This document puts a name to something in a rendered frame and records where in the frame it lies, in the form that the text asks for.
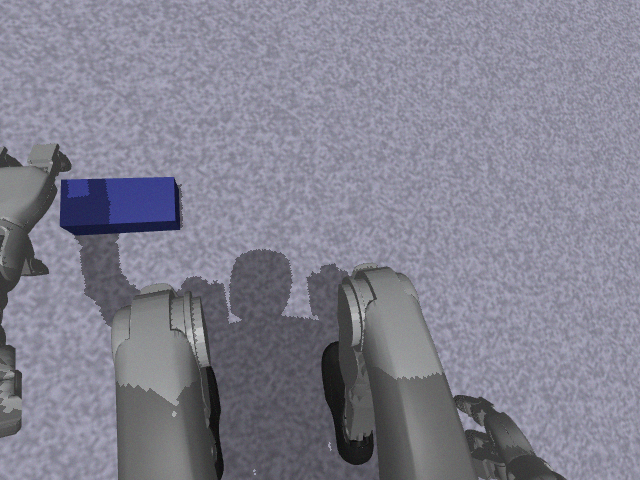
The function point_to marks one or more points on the right robot foot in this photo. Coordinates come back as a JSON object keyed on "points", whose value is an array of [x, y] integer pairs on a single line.
{"points": [[352, 451]]}

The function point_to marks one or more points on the left robot hand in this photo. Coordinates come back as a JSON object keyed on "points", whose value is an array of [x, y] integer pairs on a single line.
{"points": [[27, 192]]}

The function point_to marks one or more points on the right robot arm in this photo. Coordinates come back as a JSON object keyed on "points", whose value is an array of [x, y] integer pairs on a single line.
{"points": [[530, 467]]}

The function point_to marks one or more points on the right robot hand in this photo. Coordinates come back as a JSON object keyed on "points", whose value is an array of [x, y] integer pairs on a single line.
{"points": [[503, 442]]}

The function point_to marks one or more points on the left robot arm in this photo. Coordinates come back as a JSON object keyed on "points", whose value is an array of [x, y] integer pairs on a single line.
{"points": [[14, 244]]}

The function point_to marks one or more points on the carton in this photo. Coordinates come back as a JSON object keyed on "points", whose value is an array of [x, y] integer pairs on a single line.
{"points": [[119, 205]]}

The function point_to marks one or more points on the left robot foot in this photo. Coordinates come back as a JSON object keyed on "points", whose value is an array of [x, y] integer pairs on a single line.
{"points": [[214, 422]]}

